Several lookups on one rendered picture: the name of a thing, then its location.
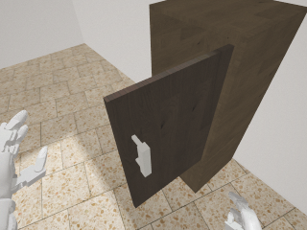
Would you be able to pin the right robot hand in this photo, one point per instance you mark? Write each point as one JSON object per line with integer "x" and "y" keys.
{"x": 246, "y": 220}

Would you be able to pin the handle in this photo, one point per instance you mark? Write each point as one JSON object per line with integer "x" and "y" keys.
{"x": 144, "y": 156}

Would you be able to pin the cupboard door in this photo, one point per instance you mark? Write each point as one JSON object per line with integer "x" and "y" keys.
{"x": 172, "y": 112}

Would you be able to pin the left robot hand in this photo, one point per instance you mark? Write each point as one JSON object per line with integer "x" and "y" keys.
{"x": 11, "y": 135}

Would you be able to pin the left robot forearm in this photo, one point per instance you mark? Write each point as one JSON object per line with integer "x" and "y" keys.
{"x": 7, "y": 218}

